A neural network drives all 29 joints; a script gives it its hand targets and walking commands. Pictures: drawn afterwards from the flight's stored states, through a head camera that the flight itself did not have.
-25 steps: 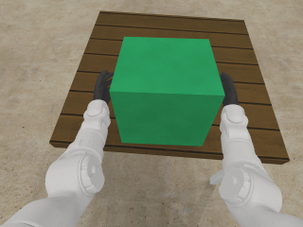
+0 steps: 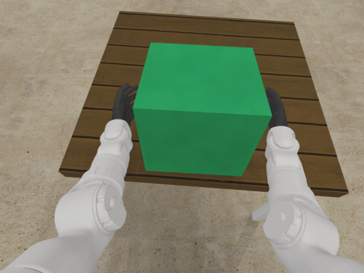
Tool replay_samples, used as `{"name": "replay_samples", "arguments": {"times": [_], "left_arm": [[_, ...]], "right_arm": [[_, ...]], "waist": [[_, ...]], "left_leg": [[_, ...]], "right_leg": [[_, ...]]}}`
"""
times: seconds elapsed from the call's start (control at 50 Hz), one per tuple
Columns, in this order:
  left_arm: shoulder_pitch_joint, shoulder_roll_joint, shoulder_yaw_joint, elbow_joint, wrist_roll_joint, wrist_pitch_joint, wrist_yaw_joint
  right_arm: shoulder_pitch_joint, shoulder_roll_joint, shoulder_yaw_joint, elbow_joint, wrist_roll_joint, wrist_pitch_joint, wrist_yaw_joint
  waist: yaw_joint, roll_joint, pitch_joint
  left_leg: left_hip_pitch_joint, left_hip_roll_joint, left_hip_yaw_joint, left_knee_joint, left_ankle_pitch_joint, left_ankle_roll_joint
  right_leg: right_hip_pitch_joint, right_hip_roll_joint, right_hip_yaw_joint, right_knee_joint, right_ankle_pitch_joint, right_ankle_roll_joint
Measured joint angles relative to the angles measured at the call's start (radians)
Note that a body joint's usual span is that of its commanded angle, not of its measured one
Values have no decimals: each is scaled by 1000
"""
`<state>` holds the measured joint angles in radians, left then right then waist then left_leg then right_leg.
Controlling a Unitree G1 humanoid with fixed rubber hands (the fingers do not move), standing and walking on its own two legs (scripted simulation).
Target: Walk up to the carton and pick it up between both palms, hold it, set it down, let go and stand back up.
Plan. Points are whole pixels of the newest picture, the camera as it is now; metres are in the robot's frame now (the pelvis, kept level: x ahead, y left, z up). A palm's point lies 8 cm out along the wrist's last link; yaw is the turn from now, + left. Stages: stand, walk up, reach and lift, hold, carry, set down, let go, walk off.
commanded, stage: set down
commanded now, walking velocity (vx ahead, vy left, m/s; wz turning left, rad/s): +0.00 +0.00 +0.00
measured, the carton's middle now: (197, 111) +0.49 -0.01 +0.00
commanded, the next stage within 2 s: none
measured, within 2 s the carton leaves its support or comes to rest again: rests again in 1.08 s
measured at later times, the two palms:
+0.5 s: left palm (122, 118) +0.43 +0.17 +0.04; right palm (276, 123) +0.43 -0.19 +0.05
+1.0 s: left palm (122, 121) +0.43 +0.17 +0.03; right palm (275, 126) +0.42 -0.18 +0.05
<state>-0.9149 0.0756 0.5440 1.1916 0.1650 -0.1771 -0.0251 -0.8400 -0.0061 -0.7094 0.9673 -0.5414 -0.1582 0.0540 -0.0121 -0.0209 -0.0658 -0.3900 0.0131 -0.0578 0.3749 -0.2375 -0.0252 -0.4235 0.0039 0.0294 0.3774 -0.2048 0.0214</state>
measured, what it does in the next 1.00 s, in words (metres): stands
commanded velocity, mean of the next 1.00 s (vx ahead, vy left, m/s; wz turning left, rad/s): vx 0.00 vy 0.00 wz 0.00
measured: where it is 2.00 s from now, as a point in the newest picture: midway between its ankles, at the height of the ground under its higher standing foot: outside the picture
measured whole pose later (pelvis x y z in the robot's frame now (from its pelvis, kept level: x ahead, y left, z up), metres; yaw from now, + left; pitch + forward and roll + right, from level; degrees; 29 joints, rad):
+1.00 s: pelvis +0.00 +0.00 +0.00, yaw +0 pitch +14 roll +0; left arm -0.92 0.06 0.64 1.18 0.26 -0.20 -0.05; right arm -0.84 0.01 -0.74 0.95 -0.58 -0.17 0.06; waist -0.01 -0.02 -0.04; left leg -0.39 0.01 -0.06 0.38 -0.24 -0.03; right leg -0.42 0.00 0.03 0.38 -0.20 0.02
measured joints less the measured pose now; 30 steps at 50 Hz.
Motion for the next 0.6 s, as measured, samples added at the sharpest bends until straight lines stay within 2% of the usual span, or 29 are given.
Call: {"name": "replay_samples", "arguments": {"times": [0.6], "left_arm": [[-6, -7, 65, 0, 61, -9, -23]], "right_arm": [[-4, 2, -13, -4, -24, -3, 8]], "waist": [[0, 0, 6]], "left_leg": [[-1, 0, 1, 1, 0, 0]], "right_leg": [[-1, 0, 0, 0, 0, 0]]}}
